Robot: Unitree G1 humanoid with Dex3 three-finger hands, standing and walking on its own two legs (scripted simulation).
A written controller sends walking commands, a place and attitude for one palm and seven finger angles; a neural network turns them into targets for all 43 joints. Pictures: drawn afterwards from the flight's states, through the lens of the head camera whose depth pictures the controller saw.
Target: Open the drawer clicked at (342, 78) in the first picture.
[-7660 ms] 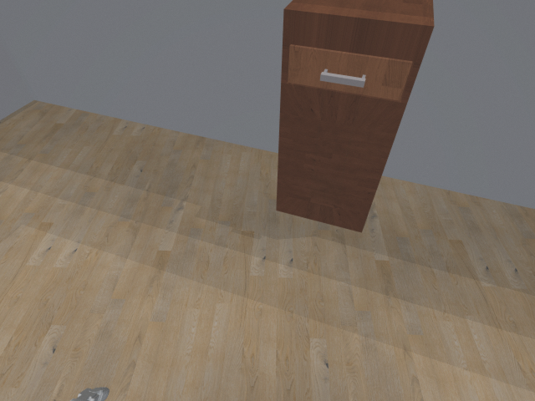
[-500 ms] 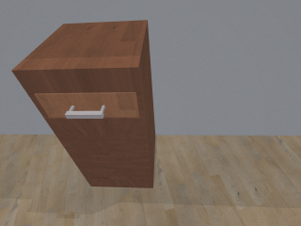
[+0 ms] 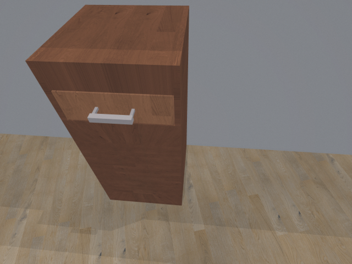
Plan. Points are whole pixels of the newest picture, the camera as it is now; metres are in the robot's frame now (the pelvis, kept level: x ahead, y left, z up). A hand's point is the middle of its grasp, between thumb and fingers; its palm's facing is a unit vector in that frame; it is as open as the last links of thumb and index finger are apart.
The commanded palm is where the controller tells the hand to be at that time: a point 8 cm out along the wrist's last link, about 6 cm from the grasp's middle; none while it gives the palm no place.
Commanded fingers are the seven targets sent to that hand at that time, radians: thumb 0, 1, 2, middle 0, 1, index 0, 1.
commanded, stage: shuffle to correct the standing spot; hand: left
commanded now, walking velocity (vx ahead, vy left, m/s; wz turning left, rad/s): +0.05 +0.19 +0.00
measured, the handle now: (112, 114) +0.54 +0.25 +0.00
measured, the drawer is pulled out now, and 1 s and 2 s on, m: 0.00 0.00 0.00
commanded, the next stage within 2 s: come to a stop and stand still in 0.08 s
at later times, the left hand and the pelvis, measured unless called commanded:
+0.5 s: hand out of the picture +0.02 +0.23 -0.17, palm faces +0.03 -0.98 -0.21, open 7.3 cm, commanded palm none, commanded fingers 0.00 0.90 0.90 -0.20 -0.30 -0.20 -0.30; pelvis +0.02 +0.05 +0.00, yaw -1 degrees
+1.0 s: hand out of the picture +0.00 +0.17 -0.16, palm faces +0.04 -0.98 -0.20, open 7.3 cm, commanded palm none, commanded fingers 0.00 0.90 0.90 -0.20 -0.30 -0.20 -0.30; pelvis +0.01 +0.01 +0.01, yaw +0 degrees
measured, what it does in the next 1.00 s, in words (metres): stands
